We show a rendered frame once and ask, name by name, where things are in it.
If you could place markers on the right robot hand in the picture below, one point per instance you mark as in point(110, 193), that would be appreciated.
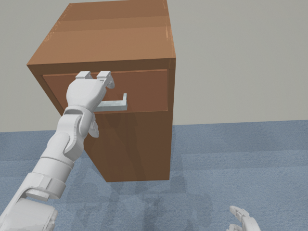
point(248, 223)

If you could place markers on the drawer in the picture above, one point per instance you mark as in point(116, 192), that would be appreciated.
point(146, 89)

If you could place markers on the left robot hand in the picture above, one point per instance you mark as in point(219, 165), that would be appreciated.
point(88, 93)

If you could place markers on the robot left upper arm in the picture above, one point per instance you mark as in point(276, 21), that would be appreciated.
point(28, 215)

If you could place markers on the cabinet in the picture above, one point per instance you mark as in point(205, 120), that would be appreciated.
point(122, 35)

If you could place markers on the handle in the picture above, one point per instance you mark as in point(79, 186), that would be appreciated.
point(113, 105)

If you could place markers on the robot left forearm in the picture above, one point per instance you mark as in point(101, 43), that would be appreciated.
point(47, 180)

